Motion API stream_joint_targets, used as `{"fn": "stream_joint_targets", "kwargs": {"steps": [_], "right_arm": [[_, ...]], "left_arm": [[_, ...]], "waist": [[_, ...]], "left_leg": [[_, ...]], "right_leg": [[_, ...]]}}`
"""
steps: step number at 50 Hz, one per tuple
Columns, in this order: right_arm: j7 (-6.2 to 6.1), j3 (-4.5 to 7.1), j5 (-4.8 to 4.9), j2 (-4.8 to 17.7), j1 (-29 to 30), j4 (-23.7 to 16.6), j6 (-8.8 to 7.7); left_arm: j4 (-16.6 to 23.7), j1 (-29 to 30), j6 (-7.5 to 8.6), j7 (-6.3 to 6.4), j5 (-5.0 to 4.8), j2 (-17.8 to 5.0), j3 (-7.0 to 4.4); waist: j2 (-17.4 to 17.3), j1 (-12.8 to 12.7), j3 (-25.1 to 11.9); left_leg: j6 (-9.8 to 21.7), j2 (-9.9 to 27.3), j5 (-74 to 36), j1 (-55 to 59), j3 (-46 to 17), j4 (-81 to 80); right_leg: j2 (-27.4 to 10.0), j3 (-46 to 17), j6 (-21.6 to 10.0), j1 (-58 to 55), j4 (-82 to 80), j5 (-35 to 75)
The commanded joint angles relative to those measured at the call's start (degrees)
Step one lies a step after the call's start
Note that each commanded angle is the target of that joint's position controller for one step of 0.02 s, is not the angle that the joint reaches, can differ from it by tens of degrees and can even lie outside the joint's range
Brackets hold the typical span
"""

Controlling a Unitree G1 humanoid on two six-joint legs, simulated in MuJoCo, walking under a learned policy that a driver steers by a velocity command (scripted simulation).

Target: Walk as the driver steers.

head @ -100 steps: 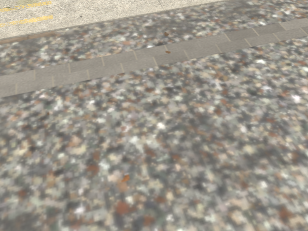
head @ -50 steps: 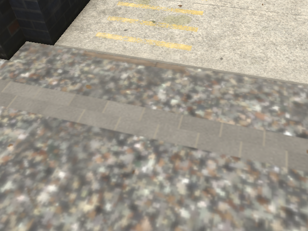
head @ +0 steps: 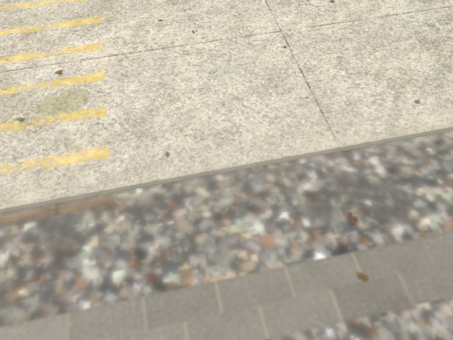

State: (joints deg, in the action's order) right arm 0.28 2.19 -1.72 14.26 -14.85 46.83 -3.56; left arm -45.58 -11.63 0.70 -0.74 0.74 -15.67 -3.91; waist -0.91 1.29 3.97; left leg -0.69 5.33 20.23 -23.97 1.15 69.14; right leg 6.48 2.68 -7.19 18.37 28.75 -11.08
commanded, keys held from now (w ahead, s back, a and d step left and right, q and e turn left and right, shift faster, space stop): w+e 0.02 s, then w+q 0.94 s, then w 0.04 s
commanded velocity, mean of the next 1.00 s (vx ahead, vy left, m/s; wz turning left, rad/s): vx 0.50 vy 0.00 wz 0.29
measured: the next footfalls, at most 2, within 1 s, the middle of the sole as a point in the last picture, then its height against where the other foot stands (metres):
left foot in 0.42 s outside the picture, level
right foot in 0.94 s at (231, 250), level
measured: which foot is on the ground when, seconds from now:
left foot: up 0.00-0.40, down 0.42-0.96, up 0.98-1.00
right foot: down 0.00-0.42, up 0.44-0.92, down 0.94-1.00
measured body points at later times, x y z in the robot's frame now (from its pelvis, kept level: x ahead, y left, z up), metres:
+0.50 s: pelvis +0.28 +0.05 -0.01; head +0.31 +0.06 +0.44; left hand +0.27 +0.31 -0.15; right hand +0.46 -0.19 -0.12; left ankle +0.36 +0.11 -0.73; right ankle +0.09 -0.05 -0.65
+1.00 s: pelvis +0.56 +0.06 -0.01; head +0.60 +0.07 +0.44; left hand +0.68 +0.36 -0.08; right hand +0.66 -0.21 -0.14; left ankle +0.37 +0.11 -0.69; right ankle +0.69 +0.00 -0.73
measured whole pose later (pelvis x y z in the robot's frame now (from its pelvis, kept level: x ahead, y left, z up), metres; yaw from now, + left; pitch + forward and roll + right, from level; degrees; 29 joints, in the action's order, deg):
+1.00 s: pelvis +0.56 +0.06 -0.01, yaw +23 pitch +2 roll +0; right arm 0.1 4.5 -0.3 17.5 -23.9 48.7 -2.2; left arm -39.3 -3.2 4.3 0.4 2.6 -15.4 -0.1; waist -0.4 4.7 1.9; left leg 5.0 -8.2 28.3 -8.3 -10.6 47.8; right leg 1.1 0.0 -1.6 25.6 32.6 -7.6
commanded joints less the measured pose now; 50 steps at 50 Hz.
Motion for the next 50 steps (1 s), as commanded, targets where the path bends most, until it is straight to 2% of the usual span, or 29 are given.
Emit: {"fn": "stream_joint_targets", "kwargs": {"steps": [1, 2, 4, 6, 9, 15, 17, 19, 20, 21, 22, 23, 24, 25, 26, 27, 28, 29, 32, 34, 37, 42, 44, 45, 46, 47, 48, 49, 50], "right_arm": [[0.24, 1.30, -1.27, 5.76, -3.47, -3.45, 1.18], [0.51, 1.15, -1.15, 4.95, -3.85, -3.18, 1.77], [0.95, 0.84, -0.95, 4.01, -1.07, -3.57, 2.12], [1.12, 0.79, -0.62, 4.11, 3.38, -4.47, 2.15], [1.44, 0.70, 0.10, 4.24, 8.18, -5.47, 2.01], [2.44, 0.18, 0.42, 3.70, 15.68, -7.80, 1.51], [2.57, 0.19, 0.26, 3.67, 15.11, -7.99, 1.34], [2.03, 0.60, 0.16, 4.30, 10.61, -6.74, 1.35], [1.71, 1.15, 0.08, 5.41, 5.32, -5.24, 1.19], [1.40, 1.89, -0.33, 6.58, -3.00, -2.79, 0.73], [0.78, 3.23, -1.35, 10.30, -12.26, -0.73, 0.53], [0.32, 5.20, -1.28, 16.97, -13.69, -0.92, 0.89], [0.96, 4.66, 1.70, 14.11, -11.00, -0.43, 1.23], [0.88, 4.37, 1.95, 12.79, -6.80, -1.14, 1.47], [0.89, 3.67, 1.54, 9.73, -4.50, -1.33, 1.53], [0.65, 3.24, 1.47, 8.36, -3.18, -1.29, 1.41], [0.40, 2.81, 1.66, 7.25, -2.28, -1.05, 1.23], [0.37, 2.78, 1.77, 7.58, -2.47, -0.97, 0.82], [0.33, 3.42, 1.82, 9.79, -4.32, -0.45, 0.11], [0.28, 3.58, 1.85, 10.05, -6.19, -0.16, 0.21], [0.22, 3.85, 1.93, 10.16, -9.35, 0.28, 0.47], [-0.45, 4.14, 0.95, 10.77, -12.78, 0.29, 0.85], [-0.91, 4.39, 0.70, 11.60, -10.76, -0.64, 0.83], [-0.97, 4.52, 0.61, 12.16, -8.67, -1.31, 0.77], [-0.75, 4.57, 0.67, 12.59, -7.13, -1.76, 0.53], [-0.19, 4.26, 1.26, 11.72, -6.48, -1.85, 0.07], [0.13, 2.93, 1.92, 7.16, -7.20, -3.63, -0.52], [0.12, 2.32, 2.84, 4.35, -14.17, -5.06, -0.26], [-0.45, 2.64, 0.72, 8.63, -13.66, -2.55, 0.72]], "left_arm": [[2.38, -3.32, 1.85, 0.37, -0.83, -6.67, -1.63], [1.85, -4.00, 2.34, 0.24, -0.78, -6.74, -1.56], [0.58, -6.49, 3.00, 0.15, -0.55, -6.41, -1.29], [-0.65, -8.98, 3.39, 0.04, -0.53, -6.06, -1.01], [-1.78, -11.41, 3.84, 0.07, -0.37, -6.28, -0.71], [-4.63, -14.84, 4.12, 1.34, 0.86, -5.81, 0.12], [-5.22, -13.88, 4.10, 1.90, 1.05, -6.09, 0.33], [-5.52, -12.46, 4.17, 2.38, 1.22, -7.27, 0.35], [-5.71, -12.14, 3.90, 2.53, 1.48, -8.08, 0.22], [-5.53, -11.31, 3.57, 2.61, 1.26, -8.84, 0.12], [-3.79, -9.90, 3.83, 2.68, 0.80, -8.46, 0.52], [-0.95, -13.07, 4.31, 1.52, -0.37, -3.55, 1.38], [-0.70, -9.21, 4.68, 1.37, 1.17, -6.67, 0.80], [0.99, -5.94, 5.35, 0.93, 0.73, -6.36, 1.05], [1.33, -4.55, 5.76, 0.74, 0.64, -6.24, 1.27], [1.49, -4.02, 5.23, 0.69, 1.03, -5.75, 1.27], [1.74, -4.88, 4.08, 0.60, 1.78, -5.28, 1.49], [1.77, -5.62, 3.00, 0.40, 2.15, -4.60, 1.64], [3.32, -2.89, 1.56, 0.02, 2.25, -3.57, 2.04], [5.34, 2.69, 1.46, -0.07, 2.12, -3.62, 2.12], [7.29, 8.86, 1.59, -0.28, 1.69, -3.29, 2.43], [10.25, 15.86, 2.51, -0.46, 0.99, -3.92, 2.84], [10.23, 13.71, 3.00, -0.33, 0.84, -5.21, 2.54], [9.32, 10.25, 3.27, -0.08, 0.71, -6.14, 2.19], [7.55, 4.48, 3.63, 0.44, 0.70, -7.41, 1.59], [5.86, -2.79, 4.42, 1.16, 1.23, -9.40, 0.78], [5.61, -12.23, 4.67, 2.27, 2.52, -13.72, -0.27], [5.70, -10.07, 3.65, 2.33, 2.78, -17.81, -1.30], [5.76, -7.13, 3.02, 1.88, 1.74, -12.61, -0.83]], "waist": [[1.42, 0.57, -5.95], [1.37, 0.99, -5.86], [2.15, 0.00, -4.07], [2.89, -1.72, -2.20], [3.41, -3.72, -1.56], [3.03, -5.88, 2.25], [3.48, -4.76, 2.09], [5.25, -2.40, -1.19], [5.85, -0.08, -4.42], [5.35, 3.81, -8.70], [1.99, 8.01, -14.10], [-12.52, 4.52, -18.76], [-5.14, 4.27, -18.74], [-2.83, 2.57, -10.73], [1.58, 1.27, -6.45], [2.80, -0.46, -3.56], [2.03, -2.18, -3.13], [0.80, -2.83, -3.54], [-0.58, -2.75, -3.02], [-1.21, -1.11, -1.47], [-2.30, 1.70, -1.78], [-3.04, 4.33, -2.19], [-3.71, 2.41, -2.54], [-4.09, 0.48, -3.26], [-3.55, -2.20, -5.66], [-0.09, -6.09, -9.85], [6.92, -9.04, -19.00], [19.88, -3.89, -21.62], [10.39, -2.67, -14.93]], "left_leg": [[-1.00, 1.76, -1.58, -8.25, -2.32, -3.31], [-1.23, 1.70, -3.12, -8.46, -1.66, -5.31], [-1.31, 2.19, -8.34, -10.24, -0.58, -10.28], [-0.90, 2.61, -13.57, -12.89, -0.26, -15.60], [0.42, 1.95, -19.22, -15.28, -0.04, -21.70], [3.70, -2.13, -19.25, -16.71, 0.82, -31.11], [5.39, -4.11, -16.01, -13.24, 2.45, -34.24], [7.65, -7.97, -10.85, -5.10, 5.63, -35.41], [8.94, -10.00, -8.35, 0.44, 6.40, -36.39], [10.65, -10.96, -10.09, 10.56, 5.62, -40.47], [14.32, -3.08, -7.93, 25.21, -4.97, -42.12], [24.38, 13.25, -10.22, 41.08, -36.00, -45.24], [24.65, 13.61, -13.51, 40.77, -43.35, -50.29], [23.12, 12.32, -14.34, 33.15, -34.32, -51.37], [21.20, 10.15, -18.50, 26.40, -29.23, -53.02], [19.40, 7.55, -22.29, 20.93, -25.30, -54.04], [18.11, 5.05, -24.64, 16.92, -21.94, -55.26], [17.78, 3.85, -26.04, 15.01, -20.19, -55.91], [17.48, 1.12, -26.39, 11.79, -17.46, -57.80], [16.28, -0.07, -24.85, 11.88, -17.40, -58.65], [14.00, -1.14, -25.89, 15.45, -17.82, -57.07], [13.16, 0.41, -32.55, 22.29, -21.41, -51.93], [11.65, 1.32, -33.63, 22.03, -23.50, -49.46], [10.52, 1.16, -35.59, 20.12, -23.88, -47.33], [9.36, -0.27, -39.33, 18.28, -23.72, -42.17], [7.87, -3.96, -37.52, 14.62, -20.77, -31.54], [6.63, -7.40, -21.29, 8.05, -15.20, -15.53], [5.25, -15.29, 12.95, -8.22, -8.91, -3.95], [5.67, -9.45, 8.97, -12.81, -9.02, 1.22]], "right_leg": [[-15.23, -19.27, -9.61, -10.43, -14.80, 20.72], [-14.75, -17.38, -9.43, -9.93, -15.80, 20.90], [-14.28, -15.18, -8.20, -9.55, -18.40, 20.08], [-13.94, -13.45, -6.22, -11.53, -19.70, 20.88], [-14.42, -10.87, -3.65, -16.54, -20.30, 22.82], [-17.35, -5.50, -2.56, -24.63, -20.72, 27.08], [-18.06, -3.27, -1.64, -26.30, -18.02, 35.61], [-18.04, -0.81, -0.29, -27.31, -9.90, 55.96], [-17.88, 0.14, 0.16, -27.74, -1.79, 62.90], [-17.03, 1.58, 0.86, -24.30, 9.64, 60.51], [-15.46, 3.25, 1.94, -12.46, 25.63, 44.18], [-2.47, 4.16, 5.20, 11.77, 49.57, -4.07], [-2.78, -6.47, 4.37, 18.89, 53.99, -15.10], [-6.35, -7.63, 4.31, 21.45, 51.59, -10.21], [-8.43, -6.78, 4.62, 20.17, 47.41, -7.48], [-9.74, -6.46, 5.31, 18.15, 43.70, -7.26], [-10.63, -6.28, 6.39, 15.21, 40.67, -7.22], [-10.88, -5.78, 7.28, 13.52, 38.33, -7.34], [-11.21, -3.65, 9.46, 14.32, 31.38, -3.87], [-11.43, -2.98, 10.57, 16.83, 24.77, 1.20], [-10.49, -3.00, 10.93, 17.95, 16.30, 8.11], [-7.88, -3.53, 9.80, 17.55, 7.68, 8.62], [-7.06, -4.69, 8.54, 11.84, 3.51, 5.97], [-6.13, -4.63, 7.67, 5.88, 1.54, 3.62], [-4.66, -4.01, 6.61, -2.45, -0.39, 1.90], [-7.45, -6.19, 4.77, -13.65, -3.75, 2.52], [-21.64, -19.98, 1.84, -26.71, -5.54, -10.43], [-32.49, -45.88, -4.44, -34.21, -12.91, -14.11], [-30.89, -46.29, -5.17, -27.90, -12.82, -19.67]]}}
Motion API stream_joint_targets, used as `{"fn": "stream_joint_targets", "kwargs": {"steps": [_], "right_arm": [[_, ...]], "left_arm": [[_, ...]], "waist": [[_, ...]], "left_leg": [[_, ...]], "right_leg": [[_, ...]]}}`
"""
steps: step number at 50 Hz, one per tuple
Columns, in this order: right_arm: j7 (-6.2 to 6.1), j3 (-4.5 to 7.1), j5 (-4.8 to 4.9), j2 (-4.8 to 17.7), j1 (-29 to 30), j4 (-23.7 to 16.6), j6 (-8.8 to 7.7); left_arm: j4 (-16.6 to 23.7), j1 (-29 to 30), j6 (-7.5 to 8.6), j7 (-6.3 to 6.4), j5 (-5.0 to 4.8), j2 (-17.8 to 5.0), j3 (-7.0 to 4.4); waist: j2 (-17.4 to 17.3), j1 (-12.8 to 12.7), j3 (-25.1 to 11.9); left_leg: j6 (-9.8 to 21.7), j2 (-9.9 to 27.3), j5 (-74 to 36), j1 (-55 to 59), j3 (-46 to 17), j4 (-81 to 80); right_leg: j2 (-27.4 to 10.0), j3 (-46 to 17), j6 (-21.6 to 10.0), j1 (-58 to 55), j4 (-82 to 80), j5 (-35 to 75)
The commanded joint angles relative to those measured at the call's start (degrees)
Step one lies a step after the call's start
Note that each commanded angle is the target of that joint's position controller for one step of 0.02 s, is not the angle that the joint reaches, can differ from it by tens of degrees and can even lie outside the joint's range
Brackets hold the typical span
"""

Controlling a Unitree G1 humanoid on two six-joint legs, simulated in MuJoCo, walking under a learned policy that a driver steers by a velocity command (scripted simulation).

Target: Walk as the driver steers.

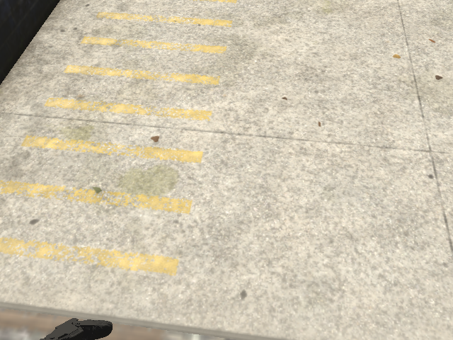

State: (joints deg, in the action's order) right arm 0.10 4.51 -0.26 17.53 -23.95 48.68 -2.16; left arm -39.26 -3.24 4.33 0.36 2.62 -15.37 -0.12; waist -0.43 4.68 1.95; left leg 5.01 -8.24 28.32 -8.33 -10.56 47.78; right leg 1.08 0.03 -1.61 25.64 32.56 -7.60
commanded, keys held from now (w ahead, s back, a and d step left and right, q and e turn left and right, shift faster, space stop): w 0.16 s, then w+e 0.84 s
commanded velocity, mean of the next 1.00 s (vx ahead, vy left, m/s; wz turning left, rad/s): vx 0.50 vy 0.00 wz -0.25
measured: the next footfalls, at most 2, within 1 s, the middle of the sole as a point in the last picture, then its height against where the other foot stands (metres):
left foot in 0.42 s outside the picture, level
right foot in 0.94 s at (268, 293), level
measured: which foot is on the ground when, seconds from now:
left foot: up 0.00-0.40, down 0.42-0.96, up 0.98-1.00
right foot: down 0.00-0.44, up 0.46-0.92, down 0.94-1.00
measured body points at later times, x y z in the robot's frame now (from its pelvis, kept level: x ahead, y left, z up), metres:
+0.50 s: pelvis +0.25 +0.03 +0.01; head +0.27 +0.04 +0.46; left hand +0.22 +0.29 -0.14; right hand +0.44 -0.20 -0.08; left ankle +0.31 +0.12 -0.72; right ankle +0.11 -0.10 -0.67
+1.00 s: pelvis +0.49 -0.04 -0.01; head +0.52 -0.06 +0.44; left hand +0.76 +0.13 -0.11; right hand +0.39 -0.28 -0.15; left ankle +0.34 +0.12 -0.66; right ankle +0.55 -0.12 -0.72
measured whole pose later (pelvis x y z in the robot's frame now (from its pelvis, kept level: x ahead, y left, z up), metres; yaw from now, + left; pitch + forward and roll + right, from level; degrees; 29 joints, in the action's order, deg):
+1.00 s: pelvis +0.49 -0.04 -0.01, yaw -20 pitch +1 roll +0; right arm -0.5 2.5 -1.2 14.0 -21.8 51.8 -2.5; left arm -42.5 -3.7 0.8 -2.5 2.1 -14.6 -3.2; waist -0.4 2.3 3.8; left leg -1.0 5.6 26.4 -6.6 10.4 55.7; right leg 3.7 6.0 -8.5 26.7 36.9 -11.0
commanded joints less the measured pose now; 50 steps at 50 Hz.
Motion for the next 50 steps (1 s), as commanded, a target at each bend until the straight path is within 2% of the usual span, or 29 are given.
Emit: {"fn": "stream_joint_targets", "kwargs": {"steps": [1, 2, 4, 7, 9, 11, 13, 15, 18, 19, 20, 21, 22, 23, 24, 25, 26, 28, 31, 36, 38, 41, 43, 44, 46, 47, 48, 49, 50], "right_arm": [[0.27, 0.38, -1.25, 5.50, -0.63, -4.12, -0.51], [0.70, 0.06, -1.32, 4.18, 1.85, -4.46, -0.50], [1.60, -0.25, -2.04, 3.05, 2.93, -4.59, 0.28], [2.12, -0.57, -2.14, 2.37, 4.67, -5.20, 0.89], [2.42, -1.01, -2.42, 1.97, 9.24, -6.72, 0.81], [2.75, -1.87, -2.66, 1.09, 14.47, -8.42, 0.55], [2.96, -2.98, -2.21, -0.60, 19.66, -9.83, 0.13], [2.80, -3.34, -1.65, -0.43, 22.18, -10.39, -0.18], [1.83, -3.03, -1.40, 1.29, 22.57, -10.86, -0.86], [1.45, -2.79, -1.46, 1.82, 20.46, -10.31, -1.20], [0.91, -2.36, -1.78, 2.51, 15.75, -8.73, -1.71], [0.11, -1.33, -2.73, 5.14, 8.44, -6.40, -2.48], [-0.72, -0.22, -3.94, 10.00, -1.31, -5.94, -2.91], [-0.92, 1.09, -3.02, 14.38, -0.92, -5.60, -1.80], [-0.73, -0.03, -1.95, 8.55, 2.80, -6.32, -1.32], [-0.53, -1.14, -1.54, 4.54, 7.10, -6.80, -1.57], [-0.34, -1.62, -1.51, 2.45, 9.15, -6.69, -1.94], [-0.62, -1.94, -1.24, 1.01, 9.55, -5.80, -2.80], [-0.66, -1.44, -0.62, 1.62, 7.17, -4.06, -4.09], [-0.73, -1.15, -0.89, 1.49, 4.11, -1.57, -4.01], [-0.78, -0.91, -0.93, 2.31, 3.57, -0.94, -3.95], [-1.09, -0.36, -0.94, 4.03, 1.15, 0.54, -3.56], [-1.32, -0.13, -0.97, 4.93, 0.17, 1.40, -2.90], [-1.47, 0.03, -1.02, 5.75, 0.13, 1.67, -2.55], [-1.66, 0.49, -1.08, 7.67, 0.11, 2.05, -1.43], [-1.61, 0.48, -0.88, 7.97, 0.68, 1.67, -0.92], [-1.41, -0.14, -1.19, 5.85, 0.11, -0.10, -0.96], [-0.25, -0.90, -0.53, 0.87, 0.13, -4.73, -1.50], [-0.07, -0.25, -1.14, 5.59, 7.15, -6.18, -2.18]], "left_arm": [[-0.18, -12.68, -0.58, 0.36, -0.67, -7.80, -3.46], [-0.73, -11.20, -0.38, 0.00, -0.53, -5.57, -2.87], [-2.52, -12.08, 0.42, -0.10, -0.70, -4.89, -2.57], [-4.96, -15.13, 1.98, -0.83, -1.63, -5.74, -2.95], [-6.17, -16.34, 2.13, -0.95, -1.94, -6.13, -3.13], [-7.38, -17.09, 1.67, -1.10, -2.34, -5.64, -3.02], [-8.52, -18.91, 1.29, -1.21, -2.41, -6.02, -3.20], [-9.63, -21.06, 0.95, -1.27, -2.16, -7.70, -3.75], [-10.69, -22.32, 0.40, -1.11, -2.00, -9.07, -4.25], [-10.87, -21.98, 0.23, -1.00, -1.97, -9.30, -4.36], [-11.01, -21.41, 0.11, -0.92, -2.24, -9.29, -4.37], [-10.93, -21.78, 0.25, -0.99, -2.54, -7.67, -3.96], [-8.28, -20.75, 0.50, -0.99, -2.65, -4.14, -3.05], [-6.91, -25.57, -0.03, -0.66, -3.68, -1.49, -2.76], [-8.79, -23.39, -1.26, -0.22, -2.11, -6.43, -3.98], [-8.71, -21.00, -1.49, -0.82, -2.01, -5.57, -4.18], [-8.87, -20.07, -1.78, -1.20, -2.08, -4.18, -4.04], [-9.20, -19.81, -3.02, -1.95, -1.02, -3.35, -4.23], [-7.58, -15.88, -4.03, -2.87, -0.88, -2.05, -4.24], [-3.86, -5.86, -4.24, -4.09, -0.77, -0.91, -3.56], [-2.35, -1.68, -4.06, -4.61, -0.75, -0.32, -2.95], [-0.24, 2.92, -4.02, -5.09, -0.49, -0.87, -2.66], [0.49, 3.69, -4.05, -4.95, -0.26, -1.53, -2.84], [0.45, 2.83, -4.10, -4.69, -0.16, -1.95, -3.05], [-1.32, -4.53, -3.75, -3.92, -0.08, -3.57, -4.02], [-4.08, -13.30, -3.16, -3.21, 0.29, -5.01, -5.02], [-6.19, -21.66, -2.98, -2.15, 0.79, -10.22, -6.80], [-4.54, -18.04, -3.57, -1.67, -0.80, -16.64, -8.26], [-3.95, -19.66, -4.32, -1.35, -1.85, -15.71, -8.18]], "waist": [[3.55, -6.13, -6.55], [1.92, -5.67, -3.19], [6.32, -4.65, -1.68], [6.57, -4.07, -2.40], [6.05, -4.43, -1.08], [5.87, -4.73, 0.11], [6.07, -6.19, 0.79], [6.06, -7.03, 0.77], [6.04, -6.47, 0.30], [5.85, -5.21, -0.32], [4.36, -2.71, -2.08], [1.01, -0.02, -6.87], [-6.81, 3.83, -15.34], [-17.51, 0.90, -17.54], [-7.37, -0.08, -10.27], [-4.81, -1.93, -4.27], [-4.65, -3.21, -1.91], [-6.37, -4.91, -0.49], [-4.84, -5.52, -0.44], [-4.17, -4.34, 2.04], [-4.28, -3.54, 2.89], [-3.82, -2.47, 3.94], [-3.81, -2.63, 3.66], [-4.38, -3.26, 2.57], [-5.15, -6.63, -2.48], [-3.20, -10.62, -7.53], [2.85, -13.42, -13.70], [16.81, -8.94, -17.84], [5.84, -12.33, -16.64]], "left_leg": [[-0.29, 5.82, -4.92, -27.58, 2.99, 21.79], [-0.82, 7.14, -7.83, -26.31, 3.48, 19.40], [-1.75, 8.42, -9.19, -23.87, 4.17, 16.21], [-2.49, 7.78, -11.13, -24.82, 4.45, 13.91], [-3.28, 8.94, -14.23, -27.87, 5.38, 9.94], [-4.41, 11.06, -18.31, -27.79, 9.47, 2.49], [-5.23, 11.00, -21.47, -23.95, 11.86, -5.55], [-5.43, 9.81, -22.14, -20.17, 12.96, -10.42], [-4.26, 8.96, -20.38, -15.97, 12.64, -14.50], [-3.75, 8.40, -19.31, -12.52, 12.51, -16.87], [-2.88, 7.53, -20.04, -5.22, 12.73, -21.07], [-1.33, 10.32, -19.33, 6.19, 9.65, -22.76], [1.46, 25.51, -10.42, 18.69, -5.65, -25.09], [6.40, 35.30, -3.39, 23.29, -25.31, -32.91], [6.13, 32.68, 1.51, 16.60, -22.90, -33.81], [4.98, 29.53, -2.33, 10.55, -14.70, -34.97], [3.87, 26.92, -10.11, 6.50, -7.97, -36.48], [2.46, 23.76, -19.23, 2.70, 0.63, -37.89], [3.13, 23.49, -28.72, 3.40, 6.74, -39.00], [3.43, 22.38, -33.52, 4.77, 15.29, -39.71], [2.93, 22.05, -34.41, 4.41, 18.29, -39.59], [2.29, 23.59, -38.21, 7.74, 20.81, -38.44], [1.58, 24.19, -47.29, 11.27, 22.73, -34.76], [1.19, 24.26, -56.41, 12.78, 23.82, -31.11], [0.81, 24.21, -69.83, 13.96, 25.23, -17.06], [-0.36, 23.26, -64.63, 9.26, 26.24, -4.27], [-2.23, 21.43, -43.71, -3.34, 26.24, 13.11], [-6.11, 7.95, 2.43, -28.60, 21.07, 33.95], [-5.77, 9.20, -0.37, -34.96, 10.07, 35.91]], "right_leg": [[-22.22, -34.32, -9.75, -28.14, -17.43, -20.08], [-19.03, -26.39, -8.74, -23.26, -18.67, -12.03], [-14.73, -16.99, -7.29, -19.26, -20.15, -0.62], [-14.23, -12.00, -8.60, -19.81, -21.04, 10.24], [-14.08, -10.23, -9.50, -20.08, -22.93, 10.40], [-12.11, -8.10, -9.66, -19.14, -24.00, 11.06], [-10.39, -6.47, -9.25, -17.12, -23.66, 12.71], [-10.75, -6.85, -8.94, -16.98, -22.11, 14.97], [-12.78, -10.03, -8.25, -19.15, -18.60, 17.15], [-12.82, -10.73, -7.70, -19.36, -16.24, 17.66], [-11.26, -9.72, -6.70, -18.15, -10.69, 20.31], [-7.75, -7.22, -5.48, -14.19, -0.25, 18.46], [-3.52, -3.61, -4.15, -5.46, 16.34, 0.79], [2.98, -0.04, -3.25, 9.34, 29.07, -23.60], [-0.94, -3.59, -3.85, 12.30, 34.09, -20.92], [-2.84, -4.27, -3.81, 12.20, 33.54, -15.75], [-4.27, -3.75, -3.20, 10.52, 32.18, -12.68], [-5.42, -2.80, -1.89, 8.30, 31.24, -10.06], [-5.75, -2.17, -0.90, 11.11, 31.45, -5.47], [-6.20, -0.25, 0.17, 15.37, 21.46, 3.58], [-5.79, 1.83, -0.38, 12.65, 14.22, 6.99], [-4.91, 5.04, -2.46, 10.12, 7.48, 5.24], [-3.20, 6.95, -4.40, 8.04, 4.76, 1.21], [-1.43, 8.20, -5.56, 5.56, 4.02, -1.80], [3.05, 9.54, -8.36, -3.65, 2.25, -7.73], [4.77, 8.49, -10.17, -15.35, -2.20, -5.91], [-4.73, -5.15, -13.03, -29.94, -4.78, -12.99], [-20.08, -38.83, -21.71, -44.52, -12.84, -13.73], [-20.47, -40.10, -21.65, -43.41, -16.91, -7.33]]}}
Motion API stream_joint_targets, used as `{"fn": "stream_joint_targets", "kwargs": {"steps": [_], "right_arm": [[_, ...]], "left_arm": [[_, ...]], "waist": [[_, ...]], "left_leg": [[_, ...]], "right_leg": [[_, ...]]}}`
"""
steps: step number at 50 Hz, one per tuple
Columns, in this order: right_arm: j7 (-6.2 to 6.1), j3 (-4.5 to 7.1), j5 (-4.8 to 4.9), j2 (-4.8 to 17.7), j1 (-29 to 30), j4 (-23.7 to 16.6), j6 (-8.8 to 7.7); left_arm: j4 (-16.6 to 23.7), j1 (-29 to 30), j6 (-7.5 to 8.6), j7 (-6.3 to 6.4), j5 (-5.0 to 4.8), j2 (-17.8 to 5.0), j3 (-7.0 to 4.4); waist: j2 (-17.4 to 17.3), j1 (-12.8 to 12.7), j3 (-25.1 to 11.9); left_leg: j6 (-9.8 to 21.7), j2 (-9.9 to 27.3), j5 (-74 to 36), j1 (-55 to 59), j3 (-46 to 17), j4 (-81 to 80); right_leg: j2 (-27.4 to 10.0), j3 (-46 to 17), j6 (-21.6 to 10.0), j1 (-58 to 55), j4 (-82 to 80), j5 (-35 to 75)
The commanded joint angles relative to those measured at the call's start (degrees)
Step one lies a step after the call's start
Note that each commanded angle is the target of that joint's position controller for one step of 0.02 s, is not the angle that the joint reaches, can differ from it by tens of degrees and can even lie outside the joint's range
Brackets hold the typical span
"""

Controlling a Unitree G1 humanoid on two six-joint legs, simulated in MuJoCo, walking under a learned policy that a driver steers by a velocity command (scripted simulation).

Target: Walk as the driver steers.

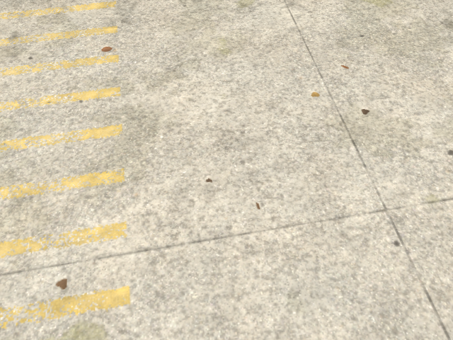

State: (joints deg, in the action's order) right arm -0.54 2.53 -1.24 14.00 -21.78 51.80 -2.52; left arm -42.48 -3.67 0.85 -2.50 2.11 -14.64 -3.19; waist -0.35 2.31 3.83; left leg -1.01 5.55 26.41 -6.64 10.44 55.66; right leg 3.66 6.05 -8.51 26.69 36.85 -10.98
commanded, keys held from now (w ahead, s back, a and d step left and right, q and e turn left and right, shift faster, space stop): w+e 0.10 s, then w+q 0.90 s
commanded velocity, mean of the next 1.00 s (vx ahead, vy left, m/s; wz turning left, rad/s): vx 0.50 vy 0.00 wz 0.21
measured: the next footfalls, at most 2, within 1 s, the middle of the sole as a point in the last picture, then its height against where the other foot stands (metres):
left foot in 0.52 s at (204, 339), level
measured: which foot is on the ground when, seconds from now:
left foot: up 0.00-0.50, down 0.52-1.00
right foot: down 0.00-0.54, up 0.56-1.00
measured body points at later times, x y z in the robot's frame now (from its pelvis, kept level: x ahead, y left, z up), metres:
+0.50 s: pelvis +0.28 +0.01 +0.01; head +0.31 +0.01 +0.46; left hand +0.25 +0.27 -0.13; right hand +0.45 -0.22 -0.10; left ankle +0.41 +0.09 -0.71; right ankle +0.09 -0.05 -0.71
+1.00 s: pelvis +0.56 +0.03 +0.02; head +0.59 +0.04 +0.47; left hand +0.72 +0.31 -0.07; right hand +0.61 -0.26 -0.10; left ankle +0.41 +0.08 -0.71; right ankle +0.73 -0.05 -0.70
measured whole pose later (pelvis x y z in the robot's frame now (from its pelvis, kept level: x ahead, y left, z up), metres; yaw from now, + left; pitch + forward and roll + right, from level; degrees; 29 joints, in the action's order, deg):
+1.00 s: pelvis +0.56 +0.03 +0.02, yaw +18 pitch +2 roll +1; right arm -0.3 4.3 -0.9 16.4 -25.5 49.6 -2.1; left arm -40.5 -1.2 2.9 -1.2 1.7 -15.0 0.3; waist 1.5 5.9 1.9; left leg 5.9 -8.3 21.1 0.4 -12.3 20.2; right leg -1.2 -2.2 1.4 31.1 32.3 -5.3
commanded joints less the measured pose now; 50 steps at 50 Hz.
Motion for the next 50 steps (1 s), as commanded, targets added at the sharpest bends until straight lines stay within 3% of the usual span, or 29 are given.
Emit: {"fn": "stream_joint_targets", "kwargs": {"steps": [1, 2, 3, 4, 6, 9, 13, 20, 21, 23, 25, 26, 27, 28, 29, 31, 32, 34, 36, 39, 42, 46, 48, 50], "right_arm": [[0.80, 1.26, 0.65, 7.63, 7.48, -10.00, -2.52], [0.60, 1.01, 0.71, 7.07, 6.10, -9.05, -2.97], [0.53, 1.06, -0.19, 6.83, 6.10, -8.95, -2.37], [0.60, 0.94, -1.16, 6.58, 4.19, -8.31, -1.27], [1.11, 0.86, -1.67, 5.65, 2.58, -7.78, 0.51], [1.79, 0.50, -1.29, 4.38, 6.50, -8.28, 1.19], [2.15, 0.52, -0.31, 4.85, 13.92, -9.84, 1.13], [3.17, -0.17, -0.04, 3.98, 22.20, -12.29, 0.51], [3.23, -0.19, -0.16, 3.92, 22.02, -12.41, 0.41], [2.84, 0.07, -0.27, 4.31, 18.62, -11.51, 0.41], [2.26, 1.11, -0.47, 6.41, 8.15, -8.48, 0.08], [1.92, 2.01, -1.16, 8.06, -0.83, -5.96, -0.40], [1.10, 4.00, -1.97, 14.44, -8.50, -4.89, -0.22], [1.28, 4.47, -0.19, 15.65, -5.23, -5.29, 0.43], [1.73, 4.43, 1.61, 14.51, -1.58, -5.35, 0.62], [1.48, 3.03, 1.01, 8.87, 3.42, -5.80, 0.83], [1.18, 2.58, 1.09, 7.69, 4.24, -5.45, 0.56], [1.07, 2.49, 1.23, 8.14, 4.30, -5.33, -0.29], [1.12, 2.99, 1.33, 9.85, 2.93, -4.91, -0.86], [1.07, 3.27, 1.41, 10.37, 0.22, -4.55, -0.75], [0.91, 3.55, 1.40, 10.58, -3.02, -4.13, -0.43], [0.35, 3.76, 0.55, 11.01, -5.79, -4.12, -0.09], [-0.13, 3.98, 0.23, 11.77, -4.40, -4.90, -0.10], [-0.14, 4.21, 0.10, 12.88, -0.52, -6.17, -0.37]], "left_arm": [[-1.68, -16.71, -0.79, 2.11, -1.48, -13.92, -4.41], [-2.16, -14.55, -0.37, 2.29, -1.68, -10.61, -3.55], [-2.12, -12.48, 0.16, 2.50, -1.86, -9.05, -3.03], [-1.67, -10.64, 0.61, 2.55, -1.96, -7.85, -2.57], [-2.02, -11.38, 1.89, 2.17, -2.17, -7.36, -2.19], [-4.04, -15.01, 2.97, 1.89, -1.92, -7.23, -1.85], [-5.72, -18.61, 3.56, 1.82, -1.76, -7.29, -1.41], [-9.03, -22.28, 3.95, 3.34, -0.51, -6.55, -0.32], [-9.33, -21.85, 3.94, 3.63, -0.43, -6.66, -0.19], [-9.63, -20.31, 4.05, 4.20, -0.26, -7.70, -0.11], [-9.79, -19.44, 3.51, 4.61, 0.15, -9.45, -0.43], [-9.12, -17.88, 3.34, 4.65, -0.30, -10.14, -0.48], [-6.10, -17.58, 3.93, 4.34, -1.44, -7.73, 0.39], [-4.62, -19.00, 4.50, 3.35, -1.61, -6.25, 0.22], [-3.92, -15.31, 4.80, 2.98, -0.14, -7.78, 0.26], [-2.64, -12.05, 5.50, 2.43, -0.80, -6.99, 0.57], [-2.00, -11.59, 4.57, 2.42, -0.03, -6.58, 0.63], [-2.10, -13.45, 2.43, 2.07, 0.95, -5.22, 1.10], [-0.92, -11.56, 1.54, 1.86, 0.92, -4.68, 1.31], [2.05, -3.57, 1.39, 1.69, 0.67, -4.63, 1.47], [3.95, 2.13, 1.58, 1.41, 0.19, -4.30, 1.81], [6.41, 7.78, 2.30, 1.30, -0.35, -4.81, 2.17], [6.75, 6.64, 2.80, 1.39, -0.51, -5.97, 1.97], [4.52, -1.41, 3.36, 2.01, -0.67, -8.16, 1.11]], "waist": [[3.13, -8.12, -11.24], [-0.46, -5.07, -5.94], [-0.90, -2.94, -4.20], [-0.44, -1.21, -4.42], [0.05, -0.12, -5.49], [1.54, -1.44, -2.98], [2.72, -4.42, -1.22], [2.56, -6.73, 2.62], [2.79, -6.18, 2.49], [4.37, -4.04, -0.02], [5.76, 0.58, -6.16], [4.58, 5.25, -10.45], [-3.44, 7.50, -16.94], [-13.49, 2.66, -20.78], [-3.93, 2.29, -15.19], [2.60, -0.90, -3.79], [2.58, -2.52, -1.77], [0.23, -4.06, -2.47], [-0.92, -3.97, -2.45], [-1.93, -1.56, -0.80], [-2.98, 1.23, -1.69], [-3.51, 3.38, -2.06], [-4.09, 1.98, -2.34], [-4.50, -2.24, -4.75]], "left_leg": [[0.90, -1.60, -4.05, -38.06, -11.85, 25.43], [1.02, 0.55, -7.18, -34.32, -11.78, 18.80], [0.68, 1.77, -7.44, -30.67, -12.39, 14.60], [0.10, 1.97, -7.74, -27.05, -12.38, 12.60], [-0.71, 1.61, -8.51, -25.01, -11.29, 9.47], [-0.80, 2.28, -15.88, -27.60, -9.63, 2.20], [0.61, 1.93, -24.58, -32.19, -9.32, -6.59], [4.32, -3.11, -25.47, -33.44, -8.02, -18.41], [5.14, -4.06, -23.87, -31.71, -7.05, -20.09], [7.32, -7.47, -18.91, -24.54, -3.96, -21.73], [9.96, -10.99, -14.28, -13.62, -2.86, -23.88], [12.31, -9.71, -16.90, -1.00, -6.21, -28.18], [18.48, 3.90, -14.39, 14.91, -25.12, -29.13], [26.05, 14.66, -22.23, 25.03, -53.64, -36.03], [24.99, 12.64, -20.50, 20.60, -47.74, -37.06], [20.86, 8.74, -24.11, 5.07, -36.34, -40.97], [19.24, 6.07, -27.41, 0.18, -32.93, -41.92], [18.25, 2.91, -31.12, -4.07, -28.67, -43.26], [18.10, 1.12, -32.41, -5.82, -26.77, -44.31], [16.14, -0.76, -31.62, -5.21, -26.41, -45.11], [13.98, -1.56, -34.01, -0.92, -26.96, -42.93], [13.47, -0.19, -39.64, 4.99, -29.96, -38.78], [12.26, 0.89, -40.87, 5.65, -32.20, -36.32], [10.02, 0.10, -46.31, 2.18, -32.83, -30.51]], "right_leg": [[-21.93, -37.05, -13.63, -38.35, -20.73, 2.21], [-19.10, -31.20, -11.03, -29.51, -21.32, 10.48], [-15.83, -26.94, -9.16, -24.34, -21.74, 14.96], [-13.76, -23.98, -8.39, -21.04, -22.54, 17.71], [-12.25, -21.04, -8.31, -19.07, -23.70, 21.44], [-11.28, -17.29, -6.21, -18.54, -27.35, 21.27], [-11.14, -13.61, -2.01, -24.31, -28.68, 23.45], [-14.37, -7.16, -0.37, -33.86, -28.83, 29.98], [-14.78, -6.09, 0.09, -34.78, -27.47, 34.30], [-15.05, -3.66, 1.40, -35.89, -20.77, 53.39], [-15.11, -2.09, 2.20, -36.15, -5.02, 65.20], [-14.15, -0.53, 2.91, -28.97, 7.80, 56.87], [-9.20, 2.32, 4.75, -12.76, 29.18, 33.22], [3.13, -3.44, 6.71, 6.82, 45.61, -17.07], [-1.92, -11.09, 5.71, 12.23, 46.38, -13.29], [-6.50, -9.97, 6.23, 10.82, 37.64, -7.69], [-7.70, -9.92, 7.21, 8.53, 33.85, -7.71], [-8.23, -8.65, 9.01, 4.89, 29.27, -7.24], [-8.42, -7.19, 10.50, 5.49, 24.41, -4.66], [-8.60, -6.10, 12.13, 8.75, 14.48, 2.83], [-7.39, -6.18, 12.24, 9.52, 6.73, 8.98], [-5.23, -6.54, 11.27, 9.53, 0.06, 9.04], [-4.44, -7.80, 10.08, 5.10, -3.99, 6.71], [-2.22, -7.50, 8.22, -7.82, -7.69, 2.15]]}}
Velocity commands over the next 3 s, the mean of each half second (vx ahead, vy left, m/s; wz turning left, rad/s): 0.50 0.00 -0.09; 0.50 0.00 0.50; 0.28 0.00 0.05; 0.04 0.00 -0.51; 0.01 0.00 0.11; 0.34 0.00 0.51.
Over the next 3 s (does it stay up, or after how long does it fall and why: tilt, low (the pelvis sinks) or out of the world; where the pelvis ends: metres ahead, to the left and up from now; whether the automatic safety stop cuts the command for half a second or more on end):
stays up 0.83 0.07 0.02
